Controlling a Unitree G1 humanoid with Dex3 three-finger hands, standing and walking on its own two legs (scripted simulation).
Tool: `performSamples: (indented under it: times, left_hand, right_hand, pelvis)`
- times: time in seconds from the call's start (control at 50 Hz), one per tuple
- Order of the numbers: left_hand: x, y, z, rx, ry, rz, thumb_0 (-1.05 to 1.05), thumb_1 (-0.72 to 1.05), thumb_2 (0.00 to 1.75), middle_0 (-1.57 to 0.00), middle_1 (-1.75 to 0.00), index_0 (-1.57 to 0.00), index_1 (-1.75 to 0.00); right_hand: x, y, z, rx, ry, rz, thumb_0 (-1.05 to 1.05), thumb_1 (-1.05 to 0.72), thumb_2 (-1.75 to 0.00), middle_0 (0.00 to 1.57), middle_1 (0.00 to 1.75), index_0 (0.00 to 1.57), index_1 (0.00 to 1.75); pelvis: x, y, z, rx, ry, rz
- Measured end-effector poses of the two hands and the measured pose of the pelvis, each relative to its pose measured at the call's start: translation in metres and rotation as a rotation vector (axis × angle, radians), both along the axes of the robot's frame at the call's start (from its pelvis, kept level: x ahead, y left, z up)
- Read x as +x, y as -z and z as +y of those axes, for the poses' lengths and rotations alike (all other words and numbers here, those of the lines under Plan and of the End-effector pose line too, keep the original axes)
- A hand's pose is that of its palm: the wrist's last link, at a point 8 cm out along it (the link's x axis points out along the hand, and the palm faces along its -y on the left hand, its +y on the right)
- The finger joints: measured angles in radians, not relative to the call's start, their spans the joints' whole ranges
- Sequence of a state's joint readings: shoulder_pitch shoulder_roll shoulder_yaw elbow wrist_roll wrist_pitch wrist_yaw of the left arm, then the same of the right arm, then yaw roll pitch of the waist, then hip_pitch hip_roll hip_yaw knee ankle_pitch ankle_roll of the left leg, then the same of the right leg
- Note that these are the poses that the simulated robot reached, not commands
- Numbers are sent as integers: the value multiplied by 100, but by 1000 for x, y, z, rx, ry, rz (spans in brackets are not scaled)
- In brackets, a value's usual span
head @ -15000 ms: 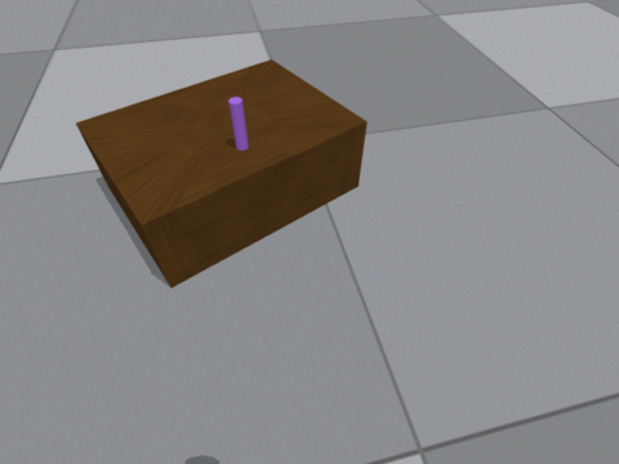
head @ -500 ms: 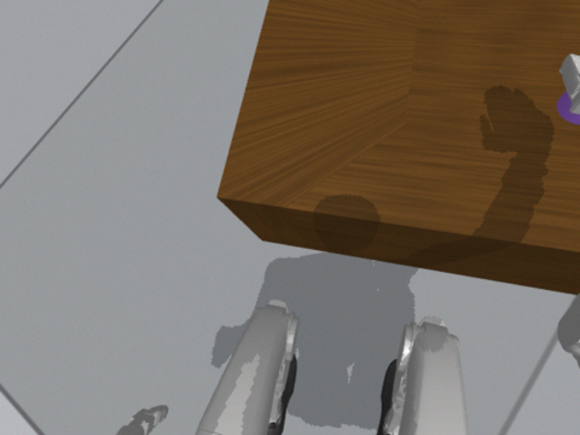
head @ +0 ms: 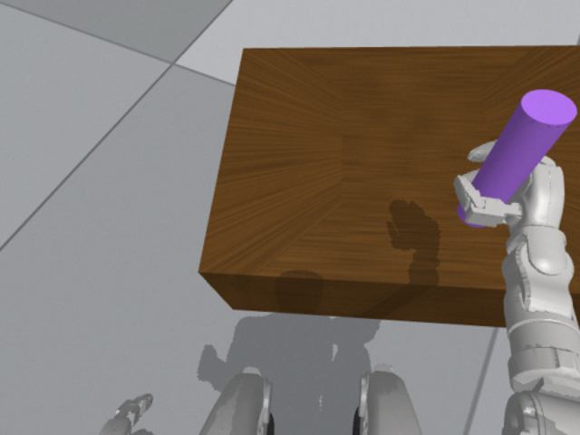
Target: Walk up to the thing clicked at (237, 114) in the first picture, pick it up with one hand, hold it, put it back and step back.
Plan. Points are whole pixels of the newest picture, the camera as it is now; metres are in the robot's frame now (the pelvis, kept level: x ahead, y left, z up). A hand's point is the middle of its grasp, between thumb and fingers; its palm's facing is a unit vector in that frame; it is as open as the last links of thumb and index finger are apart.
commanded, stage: lift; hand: right
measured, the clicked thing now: (504, 170) +0.44 -0.22 +0.07
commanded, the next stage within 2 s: hold in 0.94 s
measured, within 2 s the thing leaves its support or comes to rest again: neither
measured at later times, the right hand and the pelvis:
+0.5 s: hand (491, 197) +0.39 -0.19 +0.09, palm faces +0.15 +0.99 -0.01, open 6.5 cm; pelvis +0.02 +0.00 +0.06, yaw -2 degrees
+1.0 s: hand (495, 202) +0.37 -0.18 +0.12, palm faces +0.14 +0.99 -0.01, open 6.5 cm; pelvis +0.03 +0.01 +0.07, yaw -2 degrees
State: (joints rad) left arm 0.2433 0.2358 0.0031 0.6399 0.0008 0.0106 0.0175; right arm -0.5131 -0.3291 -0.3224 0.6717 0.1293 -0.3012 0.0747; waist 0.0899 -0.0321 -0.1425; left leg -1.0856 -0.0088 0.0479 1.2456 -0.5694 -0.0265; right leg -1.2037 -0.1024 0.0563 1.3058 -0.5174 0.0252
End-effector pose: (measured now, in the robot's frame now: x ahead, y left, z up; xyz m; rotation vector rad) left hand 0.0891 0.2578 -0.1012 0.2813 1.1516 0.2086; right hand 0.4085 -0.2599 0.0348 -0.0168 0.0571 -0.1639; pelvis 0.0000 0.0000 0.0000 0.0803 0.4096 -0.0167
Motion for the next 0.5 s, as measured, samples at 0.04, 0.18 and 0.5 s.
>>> performSamples:
  times: [0.04, 0.18, 0.5]
  left_hand:
    - [7, -7, -1, -3, 9, -19, 0, 89, 91, -20, -29, -20, -29]
    - [22, -26, -5, -21, 32, -64, 0, 89, 91, -20, -29, -20, -29]
    - [36, -50, -9, -48, 32, -99, 1, 91, 89, -19, -29, -20, -29]
  right_hand:
    - [-7, -7, 1, 0, 0, -1, 1, -1, -116, 94, 113, 94, 112]
    - [-25, -28, 6, -1, -5, -10, 1, -1, -115, 94, 113, 93, 112]
    - [-50, -60, 22, 5, -13, -28, 1, -1, -115, 94, 113, 93, 112]
  pelvis:
    - [2, -7, 0, -4, 4, -18]
    - [7, -27, 2, -18, 12, -70]
    - [19, -55, 5, -41, 13, -150]
